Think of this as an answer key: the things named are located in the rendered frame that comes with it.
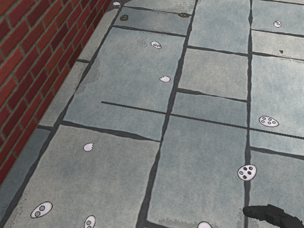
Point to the right robot hand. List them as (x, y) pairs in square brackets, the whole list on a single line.
[(272, 215)]

